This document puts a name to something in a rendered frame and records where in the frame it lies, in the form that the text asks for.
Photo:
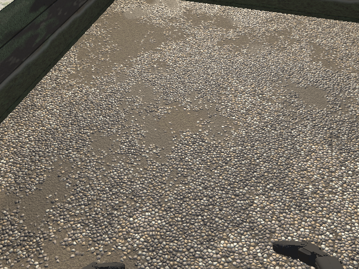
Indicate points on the right robot hand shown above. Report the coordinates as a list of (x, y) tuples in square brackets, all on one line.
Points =
[(307, 253)]

